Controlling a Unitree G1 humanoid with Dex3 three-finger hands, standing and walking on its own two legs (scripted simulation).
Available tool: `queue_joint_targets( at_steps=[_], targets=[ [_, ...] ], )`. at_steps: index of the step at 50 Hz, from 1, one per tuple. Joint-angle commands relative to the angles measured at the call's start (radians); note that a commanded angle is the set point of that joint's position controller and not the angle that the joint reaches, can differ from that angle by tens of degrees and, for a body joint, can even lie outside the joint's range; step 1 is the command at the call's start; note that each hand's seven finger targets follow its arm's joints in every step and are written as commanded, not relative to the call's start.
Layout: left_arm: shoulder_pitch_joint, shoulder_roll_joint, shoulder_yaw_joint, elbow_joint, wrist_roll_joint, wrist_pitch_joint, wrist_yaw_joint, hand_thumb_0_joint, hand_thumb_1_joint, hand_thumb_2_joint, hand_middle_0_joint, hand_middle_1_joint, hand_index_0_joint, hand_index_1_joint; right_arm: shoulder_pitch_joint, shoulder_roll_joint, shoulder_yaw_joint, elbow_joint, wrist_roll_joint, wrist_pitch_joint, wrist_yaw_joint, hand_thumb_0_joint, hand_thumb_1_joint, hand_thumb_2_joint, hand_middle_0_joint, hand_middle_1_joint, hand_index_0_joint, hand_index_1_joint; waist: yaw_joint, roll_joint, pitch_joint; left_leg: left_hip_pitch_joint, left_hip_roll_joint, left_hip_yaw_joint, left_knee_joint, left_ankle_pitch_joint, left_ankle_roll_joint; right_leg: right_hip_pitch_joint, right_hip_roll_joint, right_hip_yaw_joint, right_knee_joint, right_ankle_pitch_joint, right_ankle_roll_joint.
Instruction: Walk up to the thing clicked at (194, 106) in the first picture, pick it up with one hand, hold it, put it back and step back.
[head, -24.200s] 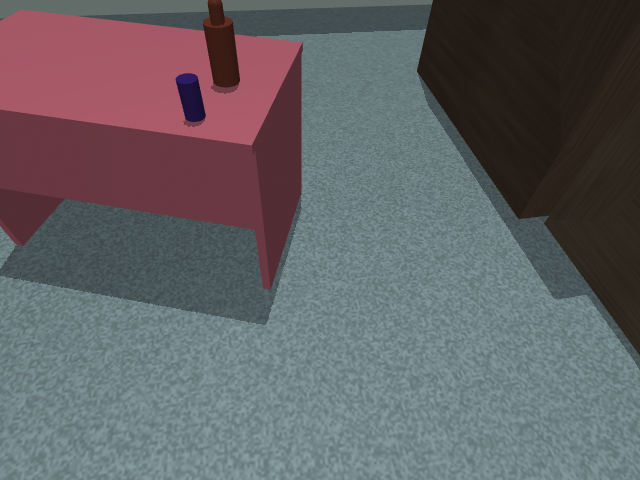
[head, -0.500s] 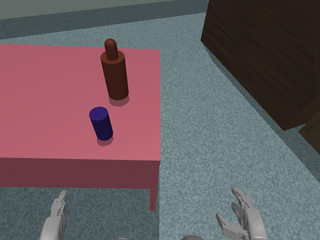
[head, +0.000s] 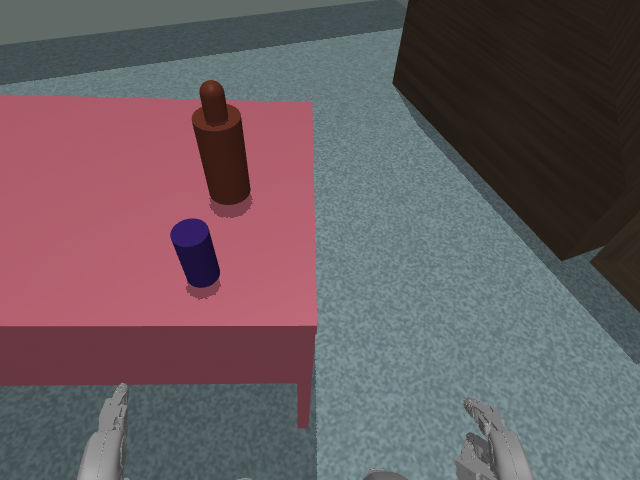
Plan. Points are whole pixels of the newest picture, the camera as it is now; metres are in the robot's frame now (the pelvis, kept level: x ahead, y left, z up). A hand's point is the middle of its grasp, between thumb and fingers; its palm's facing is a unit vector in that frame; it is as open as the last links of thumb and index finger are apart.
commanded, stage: home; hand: left
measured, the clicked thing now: (197, 254) +0.44 +0.17 -0.01
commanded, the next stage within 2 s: stand in 1.92 s
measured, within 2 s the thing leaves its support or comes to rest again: neither
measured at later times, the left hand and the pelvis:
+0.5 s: hand (165, 468) +0.16 +0.17 -0.06, palm faces +0.13 -0.95 -0.27, open 17.5 cm; pelvis +0.00 -0.01 +0.00, yaw +1 degrees
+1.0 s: hand (165, 466) +0.17 +0.17 -0.06, palm faces +0.12 -0.95 -0.28, open 17.6 cm; pelvis +0.00 -0.01 +0.00, yaw +0 degrees
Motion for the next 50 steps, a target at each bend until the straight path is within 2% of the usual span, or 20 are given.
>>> queue_joint_targets(
  at_steps=[1,7,9,11,14,17,20,21,24,26,28,33,34,36,39,40,41,43,45,50],
  targets=[
    [-0.037,0.092,0.041,-0.215,0.003,-0.037,0.019,0.000,-0.584,0.036,-0.045,-0.048,-0.045,-0.048,-0.073,-0.126,-0.050,-0.148,0.000,-0.079,-0.025,0.000,-0.897,-0.901,0.200,0.301,0.200,0.301,-0.015,0.001,-0.115,0.051,-0.021,0.024,-0.163,0.194,0.016,0.081,0.036,-0.040,-0.138,0.164,-0.025],
    [0.005,0.099,0.059,-0.209,0.006,0.002,0.024,0.000,-0.559,0.050,-0.048,-0.052,-0.048,-0.052,-0.087,-0.121,-0.047,-0.140,-0.004,-0.100,-0.036,0.000,-0.897,-0.901,0.200,0.301,0.200,0.301,-0.002,-0.008,-0.118,0.027,-0.027,0.029,-0.152,0.170,0.019,0.089,0.032,-0.038,-0.151,0.138,-0.024],
    [0.003,0.102,0.061,-0.221,0.008,0.013,0.024,0.000,-0.552,0.055,-0.049,-0.053,-0.048,-0.054,-0.084,-0.121,-0.048,-0.137,-0.006,-0.108,-0.039,0.000,-0.897,-0.901,0.201,0.301,0.200,0.301,-0.007,-0.016,-0.126,0.031,-0.028,0.035,-0.142,0.179,0.021,0.090,0.032,-0.034,-0.154,0.152,-0.020],
    [-0.027,0.104,0.055,-0.236,0.006,0.024,0.023,0.000,-0.561,0.049,-0.048,-0.052,-0.048,-0.052,-0.093,-0.119,-0.043,-0.133,-0.006,-0.114,-0.040,0.000,-0.897,-0.901,0.200,0.301,0.200,0.301,-0.011,0.005,-0.080,0.013,-0.029,0.036,-0.153,0.133,0.021,0.060,0.031,-0.034,-0.160,0.112,-0.021],
    [-0.023,0.099,0.053,-0.247,0.006,0.033,0.023,0.000,-0.566,0.046,-0.047,-0.052,-0.047,-0.052,-0.098,-0.119,-0.043,-0.129,-0.006,-0.124,-0.041,0.000,-0.898,-0.901,0.200,0.301,0.200,0.301,-0.008,0.021,-0.094,0.012,-0.028,0.029,-0.157,0.118,0.019,0.063,0.033,-0.036,-0.152,0.093,-0.026],
    [-0.011,0.110,0.066,-0.258,0.008,0.045,0.024,0.000,-0.532,0.066,-0.051,-0.057,-0.051,-0.057,-0.088,-0.119,-0.044,-0.139,-0.007,-0.130,-0.047,0.000,-0.897,-0.901,0.200,0.301,0.200,0.301,-0.009,-0.002,-0.130,0.018,-0.032,0.036,-0.134,0.153,0.023,0.081,0.030,-0.029,-0.156,0.128,-0.022],
    [-0.023,0.093,0.044,-0.271,0.009,0.056,0.021,0.000,-0.553,0.054,-0.049,-0.054,-0.048,-0.054,-0.082,-0.120,-0.043,-0.130,-0.010,-0.138,-0.052,0.000,-0.897,-0.901,0.200,0.301,0.200,0.301,-0.022,0.007,-0.123,0.034,-0.029,0.038,-0.126,0.190,0.020,0.072,0.031,-0.028,-0.145,0.169,-0.020],
    [-0.023,0.099,0.050,-0.270,0.009,0.060,0.020,0.000,-0.564,0.048,-0.048,-0.052,-0.047,-0.052,-0.084,-0.120,-0.044,-0.127,-0.010,-0.139,-0.053,0.000,-0.897,-0.901,0.200,0.301,0.200,0.301,-0.022,0.013,-0.128,0.033,-0.030,0.035,-0.122,0.196,0.021,0.074,0.031,-0.029,-0.144,0.174,-0.019],
    [-0.027,0.107,0.061,-0.272,0.008,0.071,0.020,0.000,-0.578,0.039,-0.046,-0.050,-0.046,-0.050,-0.091,-0.120,-0.041,-0.129,-0.008,-0.145,-0.054,0.000,-0.898,-0.901,0.200,0.301,0.200,0.301,-0.014,-0.001,-0.096,0.004,-0.032,0.036,-0.130,0.127,0.024,0.058,0.028,-0.024,-0.160,0.104,-0.020],
    [-0.013,0.099,0.054,-0.276,0.010,0.074,0.021,0.000,-0.574,0.042,-0.047,-0.050,-0.046,-0.050,-0.090,-0.120,-0.042,-0.133,-0.010,-0.151,-0.056,0.000,-0.898,-0.901,0.200,0.301,0.200,0.301,-0.015,-0.008,-0.128,0.016,-0.030,0.029,-0.131,0.153,0.023,0.076,0.032,-0.030,-0.148,0.126,-0.021],
    [-0.015,0.096,0.050,-0.276,0.010,0.079,0.022,0.000,-0.571,0.043,-0.047,-0.051,-0.047,-0.051,-0.092,-0.121,-0.041,-0.133,-0.010,-0.152,-0.057,0.000,-0.898,-0.901,0.200,0.301,0.200,0.301,-0.015,0.005,-0.099,0.010,-0.029,0.030,-0.136,0.139,0.021,0.059,0.033,-0.030,-0.147,0.110,-0.023],
    [-0.002,0.099,0.052,-0.284,0.009,0.087,0.021,0.000,-0.581,0.038,-0.046,-0.050,-0.046,-0.050,-0.091,-0.123,-0.041,-0.133,-0.011,-0.156,-0.059,0.000,-0.898,-0.901,0.200,0.301,0.200,0.301,-0.009,0.016,-0.115,-0.001,-0.028,0.020,-0.140,0.136,0.020,0.064,0.036,-0.037,-0.136,0.107,-0.028],
    [-0.018,0.101,0.054,-0.287,0.009,0.089,0.023,0.000,-0.601,0.026,-0.044,-0.047,-0.043,-0.046,-0.098,-0.123,-0.038,-0.132,-0.010,-0.159,-0.058,0.000,-0.898,-0.901,0.200,0.301,0.200,0.301,-0.006,0.021,-0.083,-0.012,-0.022,0.010,-0.158,0.107,0.018,0.049,0.039,-0.044,-0.130,0.081,-0.028],
    [-0.012,0.096,0.051,-0.291,0.011,0.091,0.022,0.000,-0.583,0.037,-0.046,-0.050,-0.045,-0.050,-0.087,-0.123,-0.043,-0.134,-0.010,-0.160,-0.062,0.000,-0.898,-0.901,0.200,0.301,0.200,0.301,-0.016,0.015,-0.133,0.016,-0.025,0.020,-0.137,0.153,0.019,0.062,0.038,-0.036,-0.130,0.122,-0.027],
    [-0.003,0.102,0.053,-0.308,0.011,0.098,0.022,0.000,-0.583,0.036,-0.046,-0.049,-0.045,-0.049,-0.078,-0.120,-0.042,-0.129,-0.013,-0.164,-0.065,0.000,-0.898,-0.901,0.200,0.301,0.200,0.301,-0.012,0.032,-0.151,0.026,-0.025,0.019,-0.120,0.217,0.016,0.075,0.038,-0.038,-0.118,0.178,-0.027],
    [0.008,0.096,0.053,-0.272,0.013,0.103,0.023,0.000,-0.579,0.039,-0.046,-0.051,-0.046,-0.050,-0.079,-0.127,-0.047,-0.130,-0.013,-0.164,-0.066,0.000,-0.898,-0.901,0.200,0.301,0.200,0.301,-0.019,-0.004,-0.145,0.024,-0.022,0.017,-0.121,0.222,0.018,0.074,0.041,-0.042,-0.115,0.183,-0.026],
    [0.013,0.099,0.056,-0.278,0.013,0.104,0.024,0.000,-0.577,0.040,-0.046,-0.051,-0.046,-0.050,-0.078,-0.121,-0.043,-0.128,-0.014,-0.164,-0.067,0.000,-0.898,-0.901,0.200,0.301,0.200,0.301,-0.010,0.002,-0.134,0.019,-0.024,0.020,-0.119,0.223,0.018,0.074,0.039,-0.040,-0.116,0.186,-0.025],
    [-0.009,0.097,0.051,-0.287,0.012,0.103,0.021,0.000,-0.602,0.026,-0.044,-0.047,-0.043,-0.046,-0.085,-0.119,-0.040,-0.127,-0.016,-0.163,-0.069,0.000,-0.898,-0.901,0.200,0.301,0.200,0.301,-0.018,0.002,-0.127,0.014,-0.025,0.020,-0.120,0.204,0.019,0.070,0.038,-0.039,-0.122,0.170,-0.022],
    [-0.019,0.103,0.055,-0.301,0.010,0.106,0.022,0.000,-0.584,0.036,-0.045,-0.050,-0.045,-0.049,-0.090,-0.115,-0.037,-0.134,-0.013,-0.164,-0.067,0.000,-0.898,-0.901,0.200,0.301,0.200,0.301,-0.010,0.003,-0.104,-0.009,-0.030,0.027,-0.122,0.147,0.022,0.059,0.032,-0.030,-0.143,0.119,-0.022],
    [-0.010,0.095,0.052,-0.294,0.011,0.111,0.019,0.000,-0.586,0.035,-0.045,-0.049,-0.045,-0.049,-0.087,-0.118,-0.040,-0.131,-0.015,-0.168,-0.071,0.000,-0.898,-0.901,0.200,0.301,0.200,0.301,-0.015,0.019,-0.107,-0.004,-0.026,0.021,-0.131,0.136,0.019,0.050,0.037,-0.036,-0.131,0.106,-0.026]
  ],
)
